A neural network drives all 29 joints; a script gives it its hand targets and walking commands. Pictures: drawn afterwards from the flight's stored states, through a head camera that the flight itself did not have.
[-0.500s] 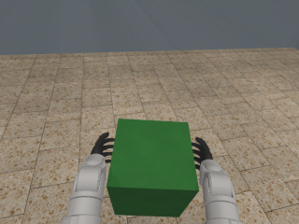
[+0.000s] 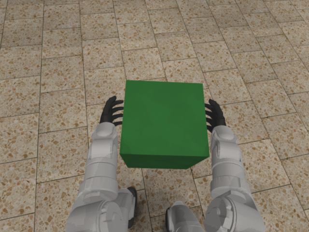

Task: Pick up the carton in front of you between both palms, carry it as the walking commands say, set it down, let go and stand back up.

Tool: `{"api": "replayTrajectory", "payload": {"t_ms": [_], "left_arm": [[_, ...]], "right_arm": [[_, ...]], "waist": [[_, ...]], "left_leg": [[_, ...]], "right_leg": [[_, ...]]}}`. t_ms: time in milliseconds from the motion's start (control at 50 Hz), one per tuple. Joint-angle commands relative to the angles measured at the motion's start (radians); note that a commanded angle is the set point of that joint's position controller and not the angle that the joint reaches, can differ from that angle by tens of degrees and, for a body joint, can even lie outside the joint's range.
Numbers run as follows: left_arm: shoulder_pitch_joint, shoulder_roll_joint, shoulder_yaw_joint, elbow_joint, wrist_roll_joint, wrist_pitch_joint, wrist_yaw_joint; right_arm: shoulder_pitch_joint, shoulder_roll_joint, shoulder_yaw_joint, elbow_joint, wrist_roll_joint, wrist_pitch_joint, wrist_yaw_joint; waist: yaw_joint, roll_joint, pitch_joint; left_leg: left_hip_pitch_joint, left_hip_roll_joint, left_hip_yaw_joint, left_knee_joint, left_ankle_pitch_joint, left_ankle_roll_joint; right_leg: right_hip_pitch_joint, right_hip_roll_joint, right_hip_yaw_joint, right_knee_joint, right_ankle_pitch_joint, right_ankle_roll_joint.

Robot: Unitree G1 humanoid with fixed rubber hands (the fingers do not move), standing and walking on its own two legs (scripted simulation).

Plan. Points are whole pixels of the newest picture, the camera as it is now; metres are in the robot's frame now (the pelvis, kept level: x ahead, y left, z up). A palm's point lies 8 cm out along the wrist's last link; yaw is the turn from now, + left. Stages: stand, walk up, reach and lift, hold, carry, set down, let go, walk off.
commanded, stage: set down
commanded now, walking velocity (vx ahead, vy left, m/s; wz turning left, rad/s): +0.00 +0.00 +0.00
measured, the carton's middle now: (160, 130) +0.39 -0.01 -0.12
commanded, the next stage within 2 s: none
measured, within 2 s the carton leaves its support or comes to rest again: rests again in 1.96 s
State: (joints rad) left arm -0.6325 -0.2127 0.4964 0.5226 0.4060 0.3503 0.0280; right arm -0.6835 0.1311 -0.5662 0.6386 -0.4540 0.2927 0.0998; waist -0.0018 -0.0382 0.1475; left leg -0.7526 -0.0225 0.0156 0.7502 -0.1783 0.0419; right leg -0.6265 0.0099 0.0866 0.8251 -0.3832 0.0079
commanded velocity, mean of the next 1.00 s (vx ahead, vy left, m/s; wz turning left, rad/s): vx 0.00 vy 0.00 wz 0.00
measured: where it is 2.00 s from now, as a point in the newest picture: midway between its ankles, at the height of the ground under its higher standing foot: (150, 225)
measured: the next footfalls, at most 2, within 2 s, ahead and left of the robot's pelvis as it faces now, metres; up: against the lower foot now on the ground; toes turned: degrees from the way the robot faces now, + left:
none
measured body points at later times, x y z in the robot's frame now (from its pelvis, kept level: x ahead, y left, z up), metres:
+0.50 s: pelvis -0.01 -0.05 -0.13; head +0.24 -0.01 +0.25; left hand +0.44 +0.15 -0.22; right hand +0.46 -0.15 -0.21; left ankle +0.11 +0.09 -0.70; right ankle +0.02 -0.16 -0.70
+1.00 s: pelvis -0.03 -0.03 -0.25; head +0.29 +0.01 +0.06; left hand +0.48 +0.17 -0.38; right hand +0.50 -0.13 -0.37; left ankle +0.11 +0.09 -0.70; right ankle +0.02 -0.16 -0.70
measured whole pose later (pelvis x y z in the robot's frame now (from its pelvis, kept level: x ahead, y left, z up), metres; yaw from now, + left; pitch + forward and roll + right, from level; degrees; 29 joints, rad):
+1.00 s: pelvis -0.03 -0.03 -0.25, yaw -4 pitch +48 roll -5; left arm -1.13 0.07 0.46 0.63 0.24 0.33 0.03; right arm -1.16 -0.02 -0.43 0.71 -0.14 0.28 -0.09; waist 0.06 -0.07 -0.05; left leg -2.18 0.01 -0.07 1.71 -0.37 -0.01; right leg -2.02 0.10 0.01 1.82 -0.65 0.04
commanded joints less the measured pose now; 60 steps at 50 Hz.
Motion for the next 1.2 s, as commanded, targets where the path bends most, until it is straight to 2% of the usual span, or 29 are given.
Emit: {"api": "replayTrajectory", "payload": {"t_ms": [0, 40, 80, 140, 180, 240, 320, 460, 640, 760, 920, 1040, 1180], "left_arm": [[-0.472, -0.709, -0.464, 0.067, -0.142, -0.132, -0.117], [-0.517, -0.748, -0.548, 0.046, -0.173, -0.169, -0.120], [-0.577, -0.773, -0.634, -0.005, -0.203, -0.186, -0.126], [-0.623, -0.786, -0.717, -0.066, -0.236, -0.173, -0.139], [-0.620, -0.794, -0.730, -0.074, -0.241, -0.149, -0.153], [-0.618, -0.792, -0.711, -0.046, -0.238, -0.105, -0.193], [-0.635, -0.755, -0.639, 0.033, -0.224, -0.055, -0.256], [-0.710, -0.708, -0.550, 0.116, -0.226, -0.056, -0.304], [-0.823, -0.656, -0.537, 0.126, -0.258, -0.066, -0.284], [-0.911, -0.640, -0.551, 0.115, -0.282, -0.051, -0.253], [-1.051, -0.611, -0.548, 0.119, -0.296, -0.038, -0.218], [-1.156, -0.561, -0.526, 0.141, -0.304, -0.034, -0.206], [-1.266, -0.483, -0.503, 0.175, -0.328, -0.041, -0.213]], "right_arm": [[-0.457, 0.666, 0.412, 0.044, 0.161, -0.126, 0.150], [-0.500, 0.704, 0.504, 0.023, 0.211, -0.160, 0.155], [-0.546, 0.743, 0.597, -0.024, 0.266, -0.176, 0.154], [-0.589, 0.802, 0.701, -0.089, 0.337, -0.159, 0.146], [-0.601, 0.843, 0.740, -0.100, 0.369, -0.130, 0.138], [-0.613, 0.913, 0.746, -0.071, 0.381, -0.077, 0.135], [-0.639, 0.937, 0.693, -0.005, 0.354, -0.020, 0.128], [-0.719, 0.913, 0.646, 0.021, 0.339, -0.031, 0.078], [-0.857, 0.845, 0.669, -0.004, 0.373, -0.056, 0.031], [-0.957, 0.806, 0.678, 0.001, 0.409, -0.048, 0.033], [-1.081, 0.735, 0.632, 0.043, 0.427, -0.036, 0.049], [-1.174, 0.670, 0.597, 0.084, 0.436, -0.031, 0.057], [-1.283, 0.614, 0.598, 0.118, 0.470, -0.032, 0.052]], "waist": [[-0.033, 0.049, -0.653], [-0.040, 0.048, -0.817], [-0.033, 0.059, -0.999], [-0.009, 0.074, -1.216], [0.017, 0.073, -1.262], [0.052, 0.043, -1.214], [0.074, 0.008, -1.118], [0.075, -0.002, -1.147], [0.094, 0.009, -1.294], [0.105, 0.026, -1.348], [0.102, 0.066, -1.327], [0.102, 0.086, -1.291], [0.124, 0.072, -1.254]], "left_leg": [[0.590, -0.059, -0.159, 0.069, 0.151, -0.060], [0.613, -0.064, -0.161, 0.150, 0.231, -0.058], [0.643, -0.065, -0.152, 0.232, 0.318, -0.057], [0.619, -0.074, -0.113, 0.341, 0.409, -0.050], [0.519, -0.082, -0.080, 0.388, 0.399, -0.046], [0.260, -0.098, -0.027, 0.421, 0.266, -0.044], [-0.019, -0.108, 0.011, 0.461, 0.133, -0.039], [-0.252, -0.109, 0.028, 0.580, 0.159, -0.041], [-0.361, -0.104, 0.036, 0.726, 0.196, -0.063], [-0.349, -0.101, 0.036, 0.809, 0.192, -0.075], [-0.323, -0.094, 0.020, 0.902, 0.145, -0.083], [-0.328, -0.083, 0.009, 0.973, 0.090, -0.085], [-0.380, -0.066, 0.021, 1.065, 0.064, -0.080]], "right_leg": [[-0.398, 0.135, -0.046, -0.027, 0.085, -0.036], [-0.492, 0.147, -0.060, 0.034, 0.097, -0.019], [-0.585, 0.154, -0.074, 0.092, 0.108, -0.005], [-0.674, 0.162, -0.087, 0.168, 0.121, 0.006], [-0.704, 0.166, -0.087, 0.204, 0.124, 0.013], [-0.689, 0.169, -0.080, 0.245, 0.107, 0.027], [-0.711, 0.167, -0.068, 0.281, 0.071, 0.036], [-0.788, 0.173, -0.062, 0.381, 0.139, 0.039], [-0.910, 0.197, -0.096, 0.549, 0.137, 0.042], [-1.043, 0.209, -0.134, 0.655, 0.075, 0.042], [-1.262, 0.211, -0.166, 0.774, -0.034, 0.033], [-1.381, 0.203, -0.178, 0.856, -0.104, 0.026], [-1.412, 0.192, -0.183, 0.941, -0.139, 0.021]]}}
